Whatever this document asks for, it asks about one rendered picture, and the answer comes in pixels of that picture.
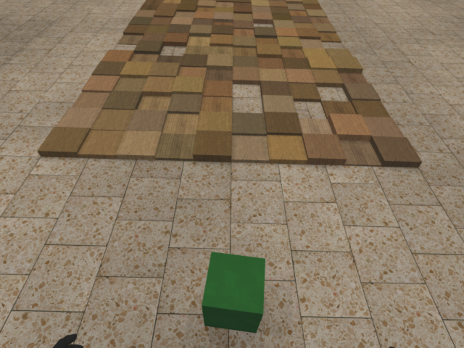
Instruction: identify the carton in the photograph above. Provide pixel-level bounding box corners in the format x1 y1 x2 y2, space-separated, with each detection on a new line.
202 252 265 333

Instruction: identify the robot left hand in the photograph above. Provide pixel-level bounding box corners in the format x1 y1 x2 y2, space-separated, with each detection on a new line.
52 333 83 348

